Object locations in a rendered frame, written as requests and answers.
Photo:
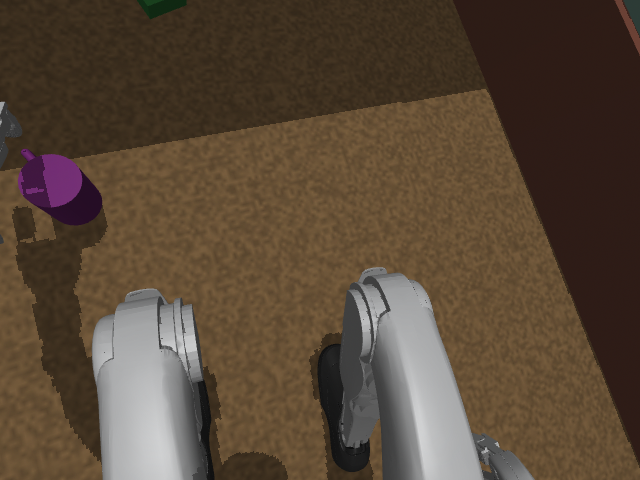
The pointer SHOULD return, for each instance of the bed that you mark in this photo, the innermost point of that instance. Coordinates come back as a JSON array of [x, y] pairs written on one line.
[[564, 76]]

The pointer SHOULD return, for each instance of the left robot foot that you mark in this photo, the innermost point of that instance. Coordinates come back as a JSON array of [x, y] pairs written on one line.
[[205, 431]]

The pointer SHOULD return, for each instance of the right robot hand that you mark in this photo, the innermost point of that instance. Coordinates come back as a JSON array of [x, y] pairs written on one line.
[[504, 465]]

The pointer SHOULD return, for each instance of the right robot foot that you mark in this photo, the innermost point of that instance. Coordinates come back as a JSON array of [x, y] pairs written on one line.
[[331, 394]]

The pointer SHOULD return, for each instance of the left robot hand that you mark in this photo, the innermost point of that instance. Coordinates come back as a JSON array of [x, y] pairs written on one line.
[[9, 127]]

